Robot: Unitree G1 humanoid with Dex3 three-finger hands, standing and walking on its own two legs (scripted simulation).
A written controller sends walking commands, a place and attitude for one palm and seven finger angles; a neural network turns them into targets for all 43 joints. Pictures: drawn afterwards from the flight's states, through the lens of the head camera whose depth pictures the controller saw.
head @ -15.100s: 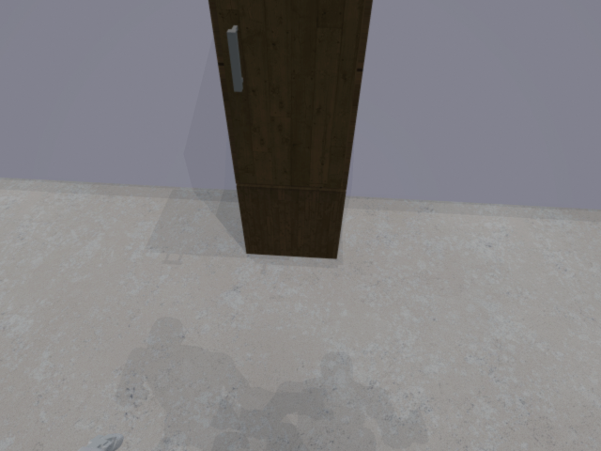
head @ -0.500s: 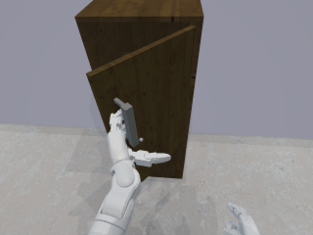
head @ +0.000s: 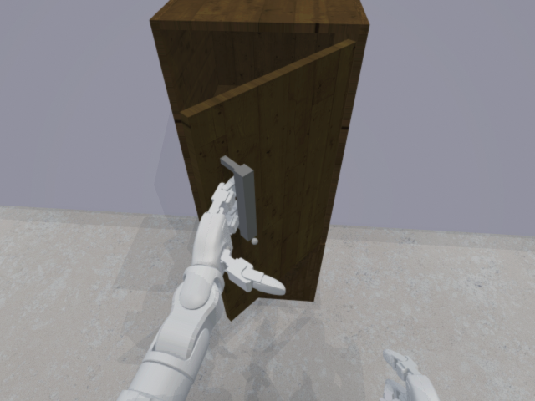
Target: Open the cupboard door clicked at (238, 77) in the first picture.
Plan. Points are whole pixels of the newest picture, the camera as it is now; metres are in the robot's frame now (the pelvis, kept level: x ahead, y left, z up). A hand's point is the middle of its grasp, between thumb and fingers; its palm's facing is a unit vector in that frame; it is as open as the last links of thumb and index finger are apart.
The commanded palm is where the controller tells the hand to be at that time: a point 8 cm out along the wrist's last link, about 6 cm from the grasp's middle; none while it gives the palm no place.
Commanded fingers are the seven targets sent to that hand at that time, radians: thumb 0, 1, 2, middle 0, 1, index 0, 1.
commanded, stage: slide the hand sideways off the handle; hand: left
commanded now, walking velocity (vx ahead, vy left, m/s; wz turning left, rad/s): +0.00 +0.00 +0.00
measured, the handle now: (238, 199) +0.39 +0.08 +0.11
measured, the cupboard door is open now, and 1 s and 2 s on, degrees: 48 49 49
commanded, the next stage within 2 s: draw the hand back to the body in 0.80 s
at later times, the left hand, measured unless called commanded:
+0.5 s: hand (231, 274) +0.26 +0.07 +0.10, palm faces -0.03 -1.00 -0.01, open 16.4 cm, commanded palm +0.24 +0.13 +0.09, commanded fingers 0.00 -0.50 0.30 -0.15 -0.30 -0.15 -0.30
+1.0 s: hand (207, 296) +0.23 +0.10 +0.09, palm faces -0.03 -1.00 -0.05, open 16.3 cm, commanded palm +0.21 +0.17 +0.10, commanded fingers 0.00 -0.50 0.30 -0.15 -0.30 -0.15 -0.30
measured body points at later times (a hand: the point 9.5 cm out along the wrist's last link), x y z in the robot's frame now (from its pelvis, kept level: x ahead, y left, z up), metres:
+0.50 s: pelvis +0.02 -0.01 +0.00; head +0.02 -0.03 +0.45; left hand +0.26 +0.13 +0.10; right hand +0.22 -0.21 -0.07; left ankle +0.03 +0.08 -0.72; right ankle +0.00 -0.10 -0.72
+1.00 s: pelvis +0.02 -0.04 -0.01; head +0.02 -0.06 +0.44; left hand +0.23 +0.15 +0.10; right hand +0.21 -0.26 -0.08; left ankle +0.03 +0.08 -0.72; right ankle +0.00 -0.10 -0.72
